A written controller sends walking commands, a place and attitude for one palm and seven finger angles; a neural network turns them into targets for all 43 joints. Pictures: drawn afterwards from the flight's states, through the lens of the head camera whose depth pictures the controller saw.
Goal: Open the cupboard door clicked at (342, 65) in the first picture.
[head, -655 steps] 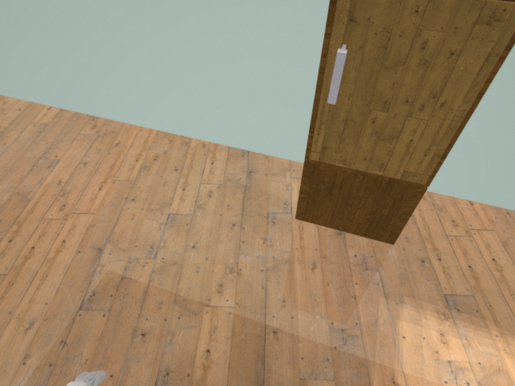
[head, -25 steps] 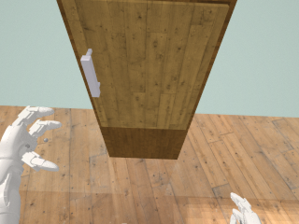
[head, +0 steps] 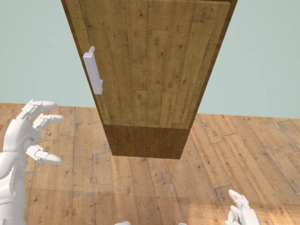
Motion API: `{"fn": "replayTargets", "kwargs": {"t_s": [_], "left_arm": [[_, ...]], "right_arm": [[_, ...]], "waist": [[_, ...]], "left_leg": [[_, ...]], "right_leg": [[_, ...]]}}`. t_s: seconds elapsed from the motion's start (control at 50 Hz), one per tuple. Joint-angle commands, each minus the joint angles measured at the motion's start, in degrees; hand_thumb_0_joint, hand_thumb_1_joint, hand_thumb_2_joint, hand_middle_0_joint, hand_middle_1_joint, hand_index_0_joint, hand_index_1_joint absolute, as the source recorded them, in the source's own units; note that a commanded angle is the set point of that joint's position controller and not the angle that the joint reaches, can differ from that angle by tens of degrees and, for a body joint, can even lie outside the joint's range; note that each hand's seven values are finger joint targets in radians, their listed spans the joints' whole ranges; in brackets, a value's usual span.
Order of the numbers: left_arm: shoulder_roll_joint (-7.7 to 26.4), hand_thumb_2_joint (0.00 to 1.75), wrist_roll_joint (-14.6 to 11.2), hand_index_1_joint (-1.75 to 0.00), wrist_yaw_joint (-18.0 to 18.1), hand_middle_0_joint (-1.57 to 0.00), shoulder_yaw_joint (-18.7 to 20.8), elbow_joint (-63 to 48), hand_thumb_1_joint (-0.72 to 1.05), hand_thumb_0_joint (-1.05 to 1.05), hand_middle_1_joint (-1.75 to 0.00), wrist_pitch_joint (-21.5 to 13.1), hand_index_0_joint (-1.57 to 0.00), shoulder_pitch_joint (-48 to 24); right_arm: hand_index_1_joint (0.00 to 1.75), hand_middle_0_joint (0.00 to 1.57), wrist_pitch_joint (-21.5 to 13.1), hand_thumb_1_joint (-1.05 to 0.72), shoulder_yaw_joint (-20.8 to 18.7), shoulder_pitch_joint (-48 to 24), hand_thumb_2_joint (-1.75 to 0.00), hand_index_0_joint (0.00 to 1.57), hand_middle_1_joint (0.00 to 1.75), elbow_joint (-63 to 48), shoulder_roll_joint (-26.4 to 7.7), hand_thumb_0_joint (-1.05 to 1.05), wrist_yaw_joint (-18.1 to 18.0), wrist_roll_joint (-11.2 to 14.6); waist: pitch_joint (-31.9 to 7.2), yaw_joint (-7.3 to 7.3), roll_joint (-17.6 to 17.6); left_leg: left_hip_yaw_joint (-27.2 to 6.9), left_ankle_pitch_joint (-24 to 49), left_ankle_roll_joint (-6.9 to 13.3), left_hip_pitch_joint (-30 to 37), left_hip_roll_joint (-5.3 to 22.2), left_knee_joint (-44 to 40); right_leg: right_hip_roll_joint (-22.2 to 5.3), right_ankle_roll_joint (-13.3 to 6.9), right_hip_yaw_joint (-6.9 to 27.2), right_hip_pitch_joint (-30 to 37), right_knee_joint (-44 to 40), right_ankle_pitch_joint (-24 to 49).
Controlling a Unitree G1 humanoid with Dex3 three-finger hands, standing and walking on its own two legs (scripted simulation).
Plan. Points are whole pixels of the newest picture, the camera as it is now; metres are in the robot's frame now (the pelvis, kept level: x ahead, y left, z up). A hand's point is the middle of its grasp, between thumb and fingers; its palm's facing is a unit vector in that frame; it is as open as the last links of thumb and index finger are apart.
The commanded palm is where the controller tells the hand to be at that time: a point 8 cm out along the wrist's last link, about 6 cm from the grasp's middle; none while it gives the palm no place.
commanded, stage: move the hooked fingers beside the handle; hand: left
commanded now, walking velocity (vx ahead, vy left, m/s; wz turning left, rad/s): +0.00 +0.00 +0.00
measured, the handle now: (95, 71) +0.57 +0.23 +0.06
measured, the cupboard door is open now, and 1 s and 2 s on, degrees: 0 0 0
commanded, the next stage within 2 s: none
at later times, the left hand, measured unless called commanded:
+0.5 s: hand (60, 109) +0.39 +0.28 +0.08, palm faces +0.01 -1.00 -0.01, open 14.0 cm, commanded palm +0.36 +0.33 +0.08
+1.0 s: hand (66, 92) +0.45 +0.28 +0.08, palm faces +0.00 -1.00 -0.01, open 14.0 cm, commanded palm +0.43 +0.33 +0.07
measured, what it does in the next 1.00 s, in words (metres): stands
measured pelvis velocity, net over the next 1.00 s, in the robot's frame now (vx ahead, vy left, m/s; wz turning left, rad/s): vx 0.00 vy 0.01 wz -0.03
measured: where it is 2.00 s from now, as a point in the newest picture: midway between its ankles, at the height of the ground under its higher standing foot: outside the picture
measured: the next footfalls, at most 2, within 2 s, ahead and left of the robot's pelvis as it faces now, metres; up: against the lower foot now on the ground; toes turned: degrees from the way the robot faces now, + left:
none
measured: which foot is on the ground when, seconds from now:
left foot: down 0.00-1.00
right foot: down 0.00-1.00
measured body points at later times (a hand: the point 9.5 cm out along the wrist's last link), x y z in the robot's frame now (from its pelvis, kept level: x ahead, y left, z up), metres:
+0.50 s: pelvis +0.00 +0.00 -0.01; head +0.07 +0.01 +0.44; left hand +0.38 +0.33 +0.08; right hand +0.08 -0.27 -0.10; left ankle +0.00 +0.10 -0.70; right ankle +0.03 -0.11 -0.70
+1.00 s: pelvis +0.00 +0.01 -0.02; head +0.10 +0.03 +0.42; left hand +0.44 +0.34 +0.08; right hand +0.05 -0.26 -0.12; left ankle +0.00 +0.10 -0.70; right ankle +0.03 -0.11 -0.70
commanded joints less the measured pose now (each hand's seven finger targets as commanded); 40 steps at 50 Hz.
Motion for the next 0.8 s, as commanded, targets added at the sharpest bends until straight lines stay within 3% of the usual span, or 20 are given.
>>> {"fn": "replayTargets", "kwargs": {"t_s": [0.0, 0.04, 0.12, 0.14, 0.18, 0.2, 0.22, 0.28, 0.36, 0.38, 0.4, 0.44, 0.48, 0.5, 0.54, 0.62, 0.66, 0.7, 0.72, 0.78], "left_arm": [[18.99, 0.30, -0.27, -1.20, -0.56, -0.30, 5.76, -5.61, -0.50, 0.00, -1.20, -3.44, -0.30, -21.77], [18.52, 0.30, 0.36, -1.20, -1.20, -0.30, 4.04, -3.74, -0.50, 0.00, -1.20, -3.36, -0.30, -25.62], [21.42, 0.30, 0.82, -1.20, -1.90, -0.30, 5.44, -1.02, -0.50, 0.00, -1.20, -3.94, -0.30, -27.70], [20.33, 0.30, 0.90, -1.20, -1.93, -0.30, 4.31, -0.47, -0.50, 0.00, -1.20, -4.06, -0.30, -29.35], [22.16, 0.30, 0.51, -1.20, -1.79, -0.30, 6.01, 1.52, -0.50, 0.00, -1.20, -4.65, -0.30, -30.27], [22.98, 0.30, 0.71, -1.20, -1.75, -0.30, 7.10, 2.38, -0.50, 0.00, -1.20, -4.84, -0.30, -29.14], [22.24, 0.30, 0.70, -1.20, -1.78, -0.30, 6.76, 3.96, -0.50, 0.00, -1.20, -4.68, -0.30, -28.15], [24.29, 0.30, 1.28, -1.20, -1.63, -0.30, 7.87, 6.62, -0.50, 0.00, -1.20, -4.81, -0.30, -29.82], [23.48, 0.30, 2.40, -1.20, -1.41, -0.30, 6.23, 3.26, -0.50, 0.00, -1.20, -5.86, -0.30, -32.11], [22.60, 0.30, 1.98, -1.20, -1.54, -0.30, 5.64, 3.77, -0.50, 0.00, -1.20, -5.85, -0.30, -32.20], [25.34, 0.30, 2.11, -1.20, -1.30, -0.30, 7.86, 4.66, -0.50, 0.00, -1.20, -6.05, -0.30, -33.66], [25.11, 0.30, 2.14, -1.20, -1.17, -0.30, 7.73, 8.13, -0.50, 0.00, -1.20, -6.31, -0.30, -35.74], [24.88, 0.30, 2.23, -1.20, -1.23, -0.30, 7.10, 7.93, -0.50, 0.00, -1.20, -6.93, -0.30, -38.53], [25.72, 0.30, 2.82, -1.20, -1.20, -0.30, 7.40, 7.43, -0.50, 0.00, -1.20, -7.18, -0.30, -38.58], [25.29, 0.30, 3.61, -1.20, -1.05, -0.30, 6.45, 9.18, -0.50, 0.00, -1.20, -7.10, -0.30, -39.02], [24.96, 0.30, 4.16, -1.20, -1.09, -0.30, 5.81, 10.77, -0.50, 0.00, -1.20, -7.49, -0.30, -40.98], [26.95, 0.30, 4.06, -1.20, -0.81, -0.30, 7.62, 13.15, -0.50, 0.00, -1.20, -7.41, -0.30, -40.98], [26.31, 0.30, 4.26, -1.20, -0.95, -0.30, 6.51, 16.23, -0.50, 0.00, -1.20, -7.24, -0.30, -44.05], [27.64, 0.30, 4.70, -1.20, -0.76, -0.30, 7.27, 18.03, -0.50, 0.00, -1.20, -7.33, -0.30, -45.80], [27.31, 0.30, 5.86, -1.20, -0.81, -0.30, 5.58, 17.94, -0.50, 0.00, -1.20, -8.30, -0.30, -48.83]], "right_arm": [[0.30, 0.20, -2.32, -0.90, -3.66, 0.16, -0.90, 0.20, 0.30, -6.35, -8.75, 0.00, -1.04, 0.35], [0.30, 0.20, -2.16, -0.90, -3.63, 0.31, -0.90, 0.20, 0.30, -6.08, -8.74, 0.00, -1.16, 0.51], [0.30, 0.20, -1.61, -0.90, -3.75, 1.46, -0.90, 0.20, 0.30, -6.22, -9.07, 0.00, -0.86, 0.48], [0.30, 0.20, -1.53, -0.90, -3.74, 1.71, -0.90, 0.20, 0.30, -6.10, -8.98, 0.00, -0.76, 0.40], [0.30, 0.20, -1.18, -0.90, -3.94, 2.78, -0.90, 0.20, 0.30, -5.94, -9.40, 0.00, -0.60, 0.26], [0.30, 0.20, -0.95, -0.90, -4.06, 3.10, -0.90, 0.20, 0.30, -6.10, -9.39, 0.00, -0.40, 0.23], [0.30, 0.20, -0.66, -0.90, -4.10, 3.29, -0.90, 0.20, 0.30, -6.24, -9.37, 0.00, -0.25, 0.29], [0.30, 0.20, 0.16, -0.90, -4.29, 4.46, -0.90, 0.20, 0.30, -6.08, -9.88, 0.00, 0.10, 0.17], [0.30, 0.20, 1.04, -0.90, -4.86, 5.61, -0.90, 0.20, 0.30, -6.27, -9.67, 0.00, 0.56, 0.19], [0.30, 0.20, 1.25, -0.90, -4.81, 6.06, -0.90, 0.20, 0.30, -6.56, -9.75, 0.00, 0.63, 0.03], [0.30, 0.20, 1.68, -0.90, -5.01, 6.65, -0.90, 0.20, 0.30, -5.85, -10.15, 0.00, 0.54, 0.05], [0.30, 0.20, 2.30, -0.90, -4.89, 7.01, -0.90, 0.20, 0.30, -5.23, -10.23, 0.00, 0.37, 0.17], [0.30, 0.20, 2.54, -0.90, -4.88, 7.14, -0.90, 0.20, 0.30, -5.21, -10.20, 0.00, 0.29, 0.14], [0.30, 0.20, 2.72, -0.90, -4.97, 7.48, -0.90, 0.20, 0.30, -5.13, -10.18, 0.00, 0.40, -0.03], [0.30, 0.20, 3.22, -0.90, -5.02, 8.07, -0.90, 0.20, 0.30, -4.71, -10.21, 0.00, 0.53, -0.07], [0.30, 0.20, 4.11, -0.90, -5.09, 8.70, -0.90, 0.20, 0.30, -4.60, -10.22, 0.00, 0.83, -0.19], [0.30, 0.20, 4.72, -0.90, -5.02, 9.00, -0.90, 0.20, 0.30, -4.44, -10.51, 0.00, 0.90, -0.23], [0.30, 0.20, 5.36, -0.90, -4.79, 9.32, -0.90, 0.20, 0.30, -4.06, -10.57, 0.00, 0.82, -0.18], [0.30, 0.20, 5.61, -0.90, -4.86, 9.52, -0.90, 0.20, 0.30, -3.79, -10.73, 0.00, 0.78, -0.20], [0.30, 0.20, 6.19, -0.90, -4.76, 9.93, -0.90, 0.20, 0.30, -4.27, -10.70, 0.00, 0.99, -0.42]], "waist": [[-12.34, -1.98, 2.14], [-13.08, -2.56, 3.56], [-16.33, -1.84, 4.08], [-16.61, -2.26, 5.07], [-17.15, -2.04, 2.29], [-18.29, -1.48, 2.63], [-17.84, -1.57, 2.62], [-17.18, -1.51, 1.78], [-20.66, -2.03, 6.56], [-20.39, -2.39, 4.69], [-20.56, -2.62, 3.11], [-18.66, -3.43, 1.35], [-18.97, -3.40, 3.82], [-20.95, -2.81, 6.01], [-20.83, -3.56, 5.11], [-21.67, -3.54, 6.75], [-21.49, -3.52, 4.72], [-19.70, -4.66, 3.08], [-18.57, -4.83, 2.36], [-20.35, -5.11, 6.32]], "left_leg": [[-1.83, 9.33, -0.10, 0.59, -0.95, -7.80], [-1.74, 8.27, -0.04, 0.59, -1.05, -7.62], [-1.78, 10.74, -0.07, 0.61, -0.93, -7.12], [-1.73, 11.01, -0.08, 0.94, -1.00, -6.97], [-1.93, 12.05, -0.05, -0.21, -0.86, -6.41], [-1.72, 12.42, -0.10, -0.12, -0.85, -6.55], [-1.38, 12.47, -0.06, -0.69, -0.93, -6.47], [-1.52, 13.61, 0.00, -2.42, -0.85, -6.19], [-1.45, 17.18, -0.14, 1.69, -0.59, -6.14], [-1.55, 17.75, 0.02, 1.32, -0.60, -5.83], [-1.58, 16.88, 0.05, 0.64, -0.32, -5.75], [-1.60, 14.14, 0.15, -1.50, -0.37, -5.92], [-1.74, 15.04, 0.13, -0.35, -0.50, -5.78], [-1.90, 16.75, -0.09, 1.10, -0.46, -5.84], [-1.87, 17.08, -0.08, 1.42, -0.24, -5.48], [-2.39, 19.79, -0.46, 2.86, 0.03, -5.13], [-2.21, 18.99, -0.32, 1.12, 0.01, -4.92], [-2.18, 17.81, -0.08, -0.40, 0.10, -4.69], [-2.29, 16.34, -0.06, -1.52, 0.17, -4.61], [-2.33, 17.48, -0.15, 0.05, -0.01, -4.02]], "right_leg": [[0.83, -0.48, 5.05, 8.16, -6.30, 5.03], [0.59, -0.36, 5.38, 7.31, -6.35, 3.99], [0.84, -0.62, 5.20, 8.60, -5.17, 6.92], [0.90, -0.58, 5.11, 7.87, -4.99, 7.35], [1.25, -0.61, 5.11, 8.73, -4.43, 8.45], [1.19, -0.57, 5.08, 9.26, -4.24, 9.05], [1.16, -0.47, 5.17, 9.05, -4.27, 9.43], [1.32, -0.62, 5.04, 9.19, -3.49, 10.93], [1.59, -0.60, 4.42, 7.45, -2.88, 13.56], [1.99, -0.70, 4.23, 7.37, -2.61, 13.94], [1.97, -0.42, 4.37, 7.35, -2.82, 13.56], [1.85, -0.17, 4.47, 6.67, -3.19, 11.63], [2.02, -0.60, 4.37, 5.89, -2.71, 11.77], [1.91, -0.70, 4.30, 6.17, -2.40, 12.78], [1.97, -0.46, 4.06, 4.88, -2.38, 12.85], [2.17, -0.72, 3.59, 3.61, -1.87, 13.74], [2.15, -0.59, 3.75, 4.46, -1.89, 14.01], [2.26, -0.42, 3.69, 3.04, -1.76, 13.48], [2.19, -0.36, 3.68, 2.56, -1.73, 12.50], [2.32, -0.69, 3.66, 0.96, -0.87, 12.15]]}}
